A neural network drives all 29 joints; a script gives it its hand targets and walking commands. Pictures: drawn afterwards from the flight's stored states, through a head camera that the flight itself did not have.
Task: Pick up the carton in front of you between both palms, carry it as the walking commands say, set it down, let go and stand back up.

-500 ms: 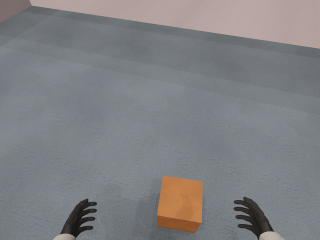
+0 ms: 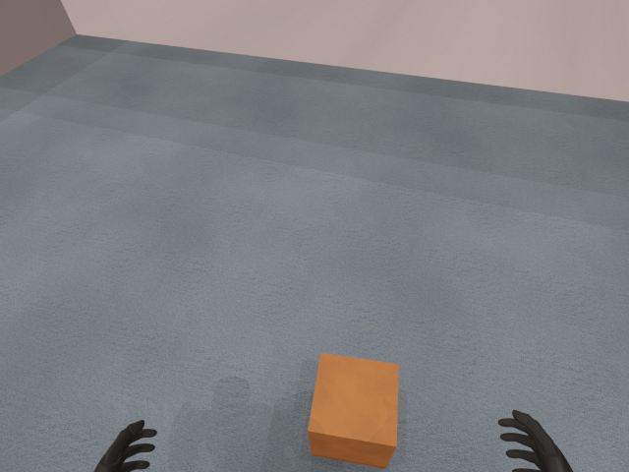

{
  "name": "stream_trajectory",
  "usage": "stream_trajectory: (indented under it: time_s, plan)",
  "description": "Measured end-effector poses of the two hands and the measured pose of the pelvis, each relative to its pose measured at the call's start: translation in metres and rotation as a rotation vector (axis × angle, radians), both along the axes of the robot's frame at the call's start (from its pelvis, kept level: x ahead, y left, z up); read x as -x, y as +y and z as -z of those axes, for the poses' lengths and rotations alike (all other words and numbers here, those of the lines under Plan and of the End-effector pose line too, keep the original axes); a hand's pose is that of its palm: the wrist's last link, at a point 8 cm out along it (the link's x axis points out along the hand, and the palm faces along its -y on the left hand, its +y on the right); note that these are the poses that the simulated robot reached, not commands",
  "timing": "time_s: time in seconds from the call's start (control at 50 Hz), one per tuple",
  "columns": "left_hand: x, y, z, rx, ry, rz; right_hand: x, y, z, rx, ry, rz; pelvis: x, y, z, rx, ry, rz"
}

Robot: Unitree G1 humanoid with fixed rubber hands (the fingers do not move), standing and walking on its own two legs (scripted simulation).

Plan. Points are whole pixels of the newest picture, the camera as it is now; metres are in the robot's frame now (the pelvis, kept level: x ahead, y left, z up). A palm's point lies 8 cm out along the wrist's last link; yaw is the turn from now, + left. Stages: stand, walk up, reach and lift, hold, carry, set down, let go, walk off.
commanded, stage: stand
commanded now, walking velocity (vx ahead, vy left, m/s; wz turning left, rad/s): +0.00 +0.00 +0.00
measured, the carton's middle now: (353, 411) +0.39 -0.07 -0.64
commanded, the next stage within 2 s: none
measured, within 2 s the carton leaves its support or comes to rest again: neither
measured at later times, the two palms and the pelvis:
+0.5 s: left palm out of the picture +0.12 +0.28 -0.08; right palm out of the picture +0.13 -0.30 -0.10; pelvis +0.01 -0.01 +0.00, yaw +1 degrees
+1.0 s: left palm out of the picture +0.09 +0.29 -0.09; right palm out of the picture +0.09 -0.31 -0.10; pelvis -0.01 -0.01 +0.01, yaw +1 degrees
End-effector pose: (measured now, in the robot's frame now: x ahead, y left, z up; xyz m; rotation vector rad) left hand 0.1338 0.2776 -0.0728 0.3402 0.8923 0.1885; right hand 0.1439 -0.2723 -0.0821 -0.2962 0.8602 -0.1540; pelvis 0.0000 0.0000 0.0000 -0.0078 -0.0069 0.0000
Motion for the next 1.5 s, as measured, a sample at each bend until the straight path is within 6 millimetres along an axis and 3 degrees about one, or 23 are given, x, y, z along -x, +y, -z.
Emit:
stream_trajectory:
  time_s: [0.12, 0.44, 1.04, 1.5]
  plan:
    - [0.01, 0.013, 0.0, -0.042, 0.048, -0.038, 0.005, -0.012, 0.01, 0.016, 0.052, -0.01, -0.006, -0.005, -0.001, -0.003, 0.007, -0.008]
    - [0.011, 0.003, 0.008, -0.021, 0.088, -0.06, 0.008, -0.026, 0.015, 0.039, 0.11, -0.012, -0.012, -0.014, -0.003, -0.006, -0.008, -0.021]
    - [0.049, 0.017, 0.013, -0.025, 0.184, -0.088, 0.055, -0.039, 0.019, 0.062, 0.219, 0.014, 0.006, -0.012, -0.009, -0.01, -0.034, -0.012]
    - [0.057, 0.022, 0.015, -0.031, 0.219, -0.082, 0.068, -0.042, 0.019, 0.067, 0.253, 0.032, 0.012, -0.01, -0.011, -0.012, -0.035, -0.003]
